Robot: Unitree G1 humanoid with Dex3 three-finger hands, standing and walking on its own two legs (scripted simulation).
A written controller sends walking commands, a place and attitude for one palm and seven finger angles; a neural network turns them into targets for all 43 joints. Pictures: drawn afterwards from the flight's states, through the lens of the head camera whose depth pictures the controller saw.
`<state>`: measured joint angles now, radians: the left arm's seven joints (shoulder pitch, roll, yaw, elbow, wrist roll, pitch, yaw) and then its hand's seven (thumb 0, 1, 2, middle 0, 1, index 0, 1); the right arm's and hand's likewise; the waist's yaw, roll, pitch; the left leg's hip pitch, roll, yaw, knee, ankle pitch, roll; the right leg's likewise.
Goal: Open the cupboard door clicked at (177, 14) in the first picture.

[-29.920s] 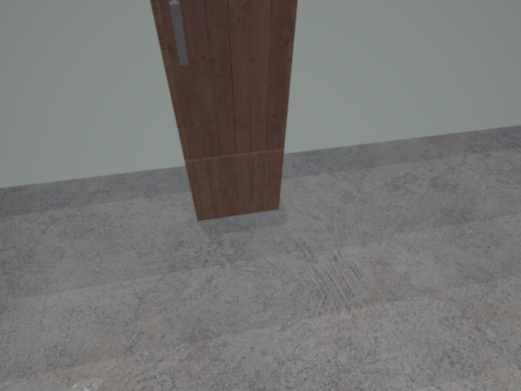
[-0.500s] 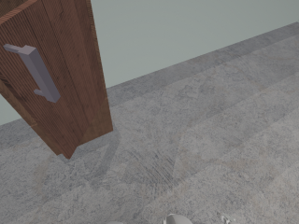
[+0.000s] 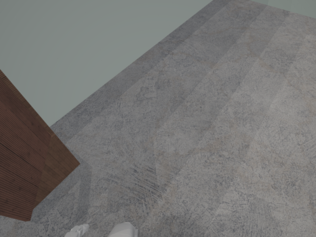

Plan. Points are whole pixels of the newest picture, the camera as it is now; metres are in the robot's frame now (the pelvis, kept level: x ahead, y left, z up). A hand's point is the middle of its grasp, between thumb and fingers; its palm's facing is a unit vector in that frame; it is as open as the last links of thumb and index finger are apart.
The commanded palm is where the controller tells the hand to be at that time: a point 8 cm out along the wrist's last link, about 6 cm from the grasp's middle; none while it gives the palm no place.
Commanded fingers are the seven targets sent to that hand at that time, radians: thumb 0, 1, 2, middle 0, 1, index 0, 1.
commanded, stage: walk to a spot facing it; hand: left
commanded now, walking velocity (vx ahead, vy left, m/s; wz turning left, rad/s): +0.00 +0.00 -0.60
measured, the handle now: out of the picture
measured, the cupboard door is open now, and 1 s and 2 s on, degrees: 43 43 43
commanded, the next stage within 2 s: turn to face it in 1.50 s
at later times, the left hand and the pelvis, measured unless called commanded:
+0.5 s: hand (122, 192) +0.26 +0.13 -0.16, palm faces -0.37 -0.91 -0.19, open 7.4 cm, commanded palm none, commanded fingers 0.00 0.90 0.90 -0.20 -0.30 -0.20 -0.30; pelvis +0.08 -0.02 +0.00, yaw -20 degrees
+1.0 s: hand (147, 165) +0.36 +0.06 -0.19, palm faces -0.44 -0.88 -0.17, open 7.3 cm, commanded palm none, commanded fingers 0.00 0.90 0.90 -0.20 -0.30 -0.20 -0.30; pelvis +0.29 -0.11 -0.02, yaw -32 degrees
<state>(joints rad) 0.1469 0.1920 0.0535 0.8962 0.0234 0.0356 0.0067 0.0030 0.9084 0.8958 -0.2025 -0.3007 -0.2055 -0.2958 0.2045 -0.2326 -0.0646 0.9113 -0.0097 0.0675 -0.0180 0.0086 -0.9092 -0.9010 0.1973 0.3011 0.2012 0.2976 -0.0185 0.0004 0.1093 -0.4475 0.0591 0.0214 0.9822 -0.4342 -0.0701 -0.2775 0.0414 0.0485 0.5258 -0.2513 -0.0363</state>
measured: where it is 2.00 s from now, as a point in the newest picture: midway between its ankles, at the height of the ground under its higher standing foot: (231, 165)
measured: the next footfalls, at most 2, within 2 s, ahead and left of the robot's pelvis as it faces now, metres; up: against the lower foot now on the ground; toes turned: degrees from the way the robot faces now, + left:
left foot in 0.12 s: +0.07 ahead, +0.14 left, +0.00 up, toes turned -2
right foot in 0.54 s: +0.13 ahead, -0.16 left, +0.00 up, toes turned -29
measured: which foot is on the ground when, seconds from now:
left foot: up 0.00-0.10, down 0.12-0.54, up 0.56-0.92, down 0.94-1.00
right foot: down 0.00-0.12, up 0.14-0.52, down 0.54-0.96, up 0.98-1.00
